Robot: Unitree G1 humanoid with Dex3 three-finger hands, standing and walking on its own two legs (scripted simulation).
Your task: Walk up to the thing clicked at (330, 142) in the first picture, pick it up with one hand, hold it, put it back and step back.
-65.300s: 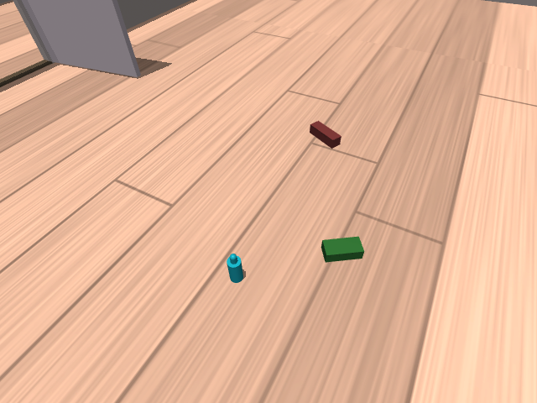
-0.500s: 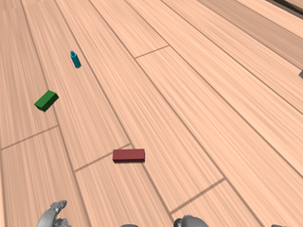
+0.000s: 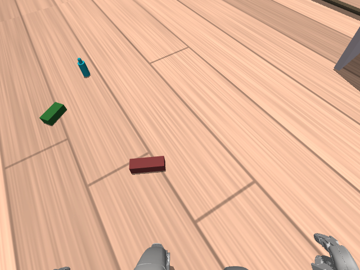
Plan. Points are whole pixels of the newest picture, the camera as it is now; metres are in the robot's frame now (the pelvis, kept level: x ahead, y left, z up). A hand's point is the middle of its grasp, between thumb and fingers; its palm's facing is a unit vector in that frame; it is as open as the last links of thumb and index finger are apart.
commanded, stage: step back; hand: left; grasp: from above
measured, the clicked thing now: (147, 164) +0.73 +0.26 -0.72
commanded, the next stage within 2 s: stand in 1.82 s
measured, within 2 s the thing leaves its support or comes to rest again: neither
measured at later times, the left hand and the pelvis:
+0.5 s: hand out of the picture -0.06 +0.25 -0.13, palm faces +0.08 -0.94 -0.34, open 7.4 cm; pelvis -0.16 -0.02 +0.02, yaw +4 degrees
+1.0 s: hand out of the picture -0.24 +0.25 -0.12, palm faces +0.12 -0.90 -0.43, open 7.4 cm; pelvis -0.27 -0.04 +0.01, yaw +6 degrees
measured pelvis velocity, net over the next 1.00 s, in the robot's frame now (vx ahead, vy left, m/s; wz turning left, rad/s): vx -0.27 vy -0.04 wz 0.10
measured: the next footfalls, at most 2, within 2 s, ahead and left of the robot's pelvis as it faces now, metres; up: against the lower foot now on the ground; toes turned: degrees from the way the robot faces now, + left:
left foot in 0.30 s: -0.09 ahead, +0.10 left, +0.00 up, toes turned +3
right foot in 0.66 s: -0.23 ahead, -0.18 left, +0.00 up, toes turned +3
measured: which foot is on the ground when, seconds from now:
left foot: up 0.00-0.28, down 0.30-0.70, up 0.72-0.96, down 0.98-1.00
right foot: down 0.00-0.34, up 0.36-0.64, down 0.66-1.00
